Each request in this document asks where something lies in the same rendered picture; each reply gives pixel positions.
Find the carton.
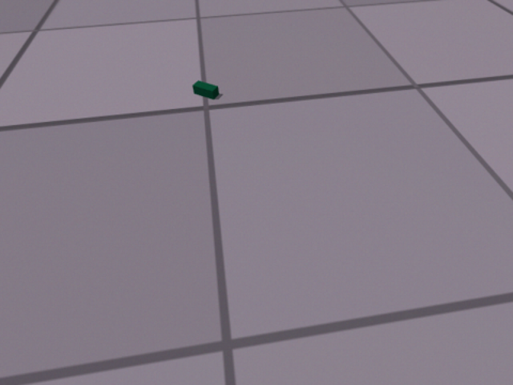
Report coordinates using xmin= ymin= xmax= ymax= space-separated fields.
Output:
xmin=192 ymin=80 xmax=219 ymax=99

